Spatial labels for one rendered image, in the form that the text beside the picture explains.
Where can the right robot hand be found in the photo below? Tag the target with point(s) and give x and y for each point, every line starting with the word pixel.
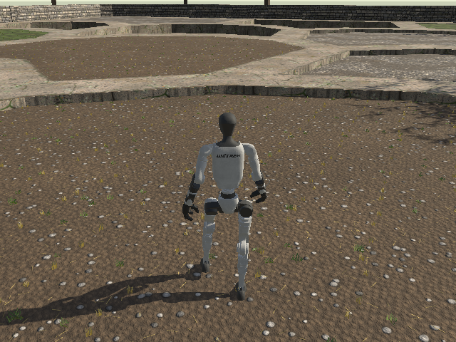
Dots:
pixel 263 196

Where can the robot left forearm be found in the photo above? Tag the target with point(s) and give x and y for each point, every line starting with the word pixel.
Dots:
pixel 192 192

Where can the left robot hand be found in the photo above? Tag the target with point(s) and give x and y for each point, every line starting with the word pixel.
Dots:
pixel 186 210

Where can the robot head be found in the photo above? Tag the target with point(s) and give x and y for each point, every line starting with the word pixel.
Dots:
pixel 227 123

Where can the robot right thigh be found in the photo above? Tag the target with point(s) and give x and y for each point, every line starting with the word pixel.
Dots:
pixel 245 220

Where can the robot right upper arm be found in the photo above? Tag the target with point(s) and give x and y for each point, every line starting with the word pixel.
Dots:
pixel 250 150

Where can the robot right forearm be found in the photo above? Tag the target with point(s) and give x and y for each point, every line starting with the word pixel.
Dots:
pixel 261 185

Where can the robot left upper arm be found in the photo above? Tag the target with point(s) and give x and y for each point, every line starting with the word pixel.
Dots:
pixel 204 151

